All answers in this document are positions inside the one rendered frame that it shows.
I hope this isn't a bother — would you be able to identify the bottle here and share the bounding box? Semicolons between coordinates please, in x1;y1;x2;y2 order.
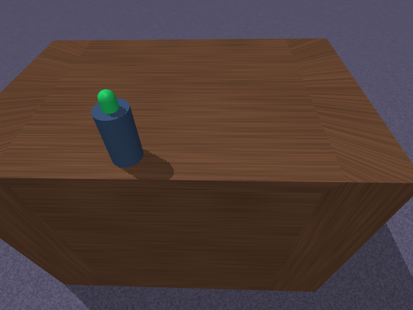
91;89;143;167

